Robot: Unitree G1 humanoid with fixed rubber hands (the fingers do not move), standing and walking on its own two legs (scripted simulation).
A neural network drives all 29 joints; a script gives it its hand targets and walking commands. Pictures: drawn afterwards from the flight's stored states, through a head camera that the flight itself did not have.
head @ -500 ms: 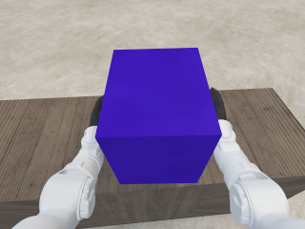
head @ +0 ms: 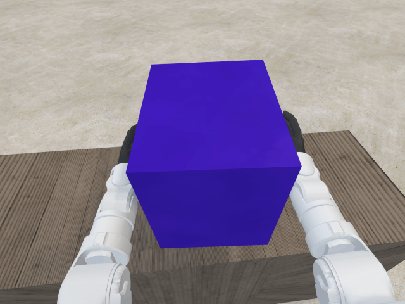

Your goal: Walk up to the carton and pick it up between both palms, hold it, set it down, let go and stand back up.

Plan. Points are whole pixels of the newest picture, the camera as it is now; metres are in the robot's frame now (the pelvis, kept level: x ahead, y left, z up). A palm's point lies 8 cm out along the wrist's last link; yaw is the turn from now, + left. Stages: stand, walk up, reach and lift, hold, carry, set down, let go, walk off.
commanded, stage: reach and lift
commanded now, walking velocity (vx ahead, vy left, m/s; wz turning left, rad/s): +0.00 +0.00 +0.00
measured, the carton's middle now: (210, 156) +0.41 +0.00 +0.08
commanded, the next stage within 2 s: hold in 1.24 s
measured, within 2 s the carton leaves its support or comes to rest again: neither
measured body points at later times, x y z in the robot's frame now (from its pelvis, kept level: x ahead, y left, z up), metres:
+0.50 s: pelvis -0.03 +0.00 +0.00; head -0.06 +0.02 +0.45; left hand +0.35 +0.18 +0.14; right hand +0.37 -0.16 +0.16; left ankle +0.02 +0.14 -0.75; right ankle -0.04 -0.15 -0.75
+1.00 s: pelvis +0.00 +0.00 +0.00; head -0.04 +0.02 +0.45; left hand +0.36 +0.17 +0.16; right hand +0.38 -0.17 +0.17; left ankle +0.02 +0.14 -0.75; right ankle -0.04 -0.15 -0.75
